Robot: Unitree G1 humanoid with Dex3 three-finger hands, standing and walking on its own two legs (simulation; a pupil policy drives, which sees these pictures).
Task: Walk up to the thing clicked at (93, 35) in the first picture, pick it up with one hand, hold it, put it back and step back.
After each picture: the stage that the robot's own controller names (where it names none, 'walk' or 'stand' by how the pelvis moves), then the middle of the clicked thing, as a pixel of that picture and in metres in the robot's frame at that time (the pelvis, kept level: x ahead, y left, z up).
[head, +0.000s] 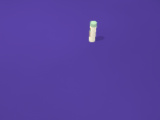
stand; (92, 31) +1.50 -0.11 -0.65
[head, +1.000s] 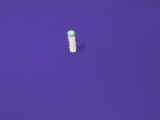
walk; (72, 41) +1.37 +0.21 -0.63
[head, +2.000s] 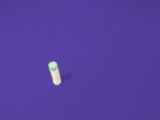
walk; (55, 73) +0.88 +0.30 -0.65
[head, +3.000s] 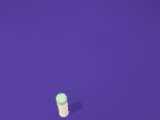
walk; (62, 105) +0.54 +0.16 -0.62
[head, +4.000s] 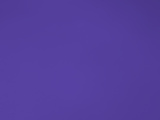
stand; out of the picture +0.37 +0.17 -0.64
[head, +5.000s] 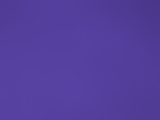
stand; out of the picture +0.36 +0.16 -0.66
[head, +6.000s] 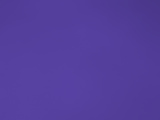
stand; out of the picture +0.37 +0.16 -0.66
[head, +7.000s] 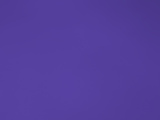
stand; out of the picture +0.35 +0.17 -0.66
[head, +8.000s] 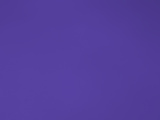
stand; out of the picture +0.35 +0.16 -0.66
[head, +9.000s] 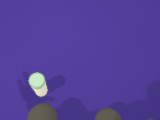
go down; (39, 85) +0.40 +0.19 -0.43
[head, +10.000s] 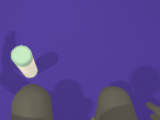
go down; (26, 64) +0.43 +0.23 -0.29
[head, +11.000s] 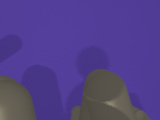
close in; out of the picture +0.40 +0.27 -0.17
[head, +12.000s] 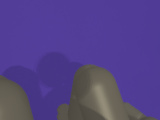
close; out of the picture +0.40 +0.28 -0.15
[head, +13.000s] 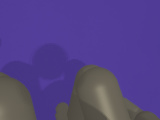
lift; out of the picture +0.38 +0.28 -0.16
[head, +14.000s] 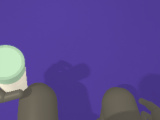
lift; (12, 78) +0.31 +0.23 -0.02
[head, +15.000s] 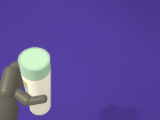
hold; (38, 86) +0.31 +0.14 +0.08
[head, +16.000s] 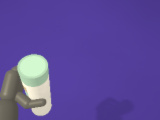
hold; (38, 90) +0.31 +0.15 +0.04
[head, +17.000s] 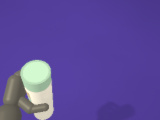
crouch; (40, 94) +0.30 +0.14 +0.03
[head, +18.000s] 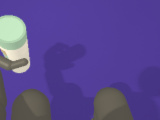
crouch; (15, 50) +0.43 +0.20 -0.05
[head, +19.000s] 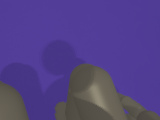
lower; out of the picture +0.39 +0.29 -0.16
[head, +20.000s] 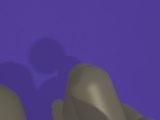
lower; out of the picture +0.42 +0.29 -0.16
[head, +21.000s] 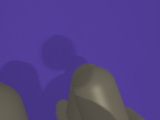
lower; out of the picture +0.40 +0.29 -0.16
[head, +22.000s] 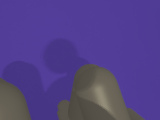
lower; out of the picture +0.39 +0.29 -0.16
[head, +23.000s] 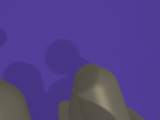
loosen; out of the picture +0.40 +0.27 -0.16
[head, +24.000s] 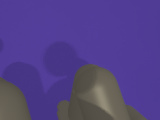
withdraw; out of the picture +0.38 +0.27 -0.16
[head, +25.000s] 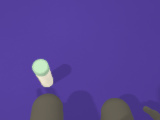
walk; (44, 74) +0.44 +0.20 -0.38
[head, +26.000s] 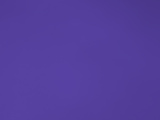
stand; out of the picture +0.38 +0.16 -0.59
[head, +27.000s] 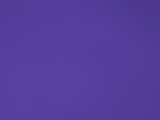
stand; out of the picture +0.37 +0.17 -0.60
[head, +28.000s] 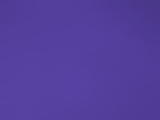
stand; out of the picture +0.38 +0.15 -0.64
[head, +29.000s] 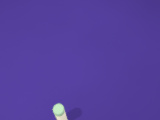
walk; (60, 115) +0.43 +0.17 -0.62
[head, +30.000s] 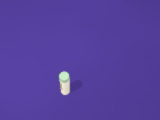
walk; (64, 83) +0.63 +0.12 -0.63
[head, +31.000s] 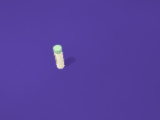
stand; (59, 57) +0.96 +0.25 -0.62
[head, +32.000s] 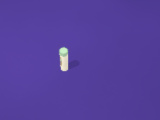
stand; (64, 59) +0.97 +0.16 -0.65
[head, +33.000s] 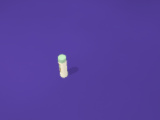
stand; (63, 66) +0.99 +0.18 -0.66
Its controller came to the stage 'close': yes
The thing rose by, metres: 0.68
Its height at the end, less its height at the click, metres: +0.00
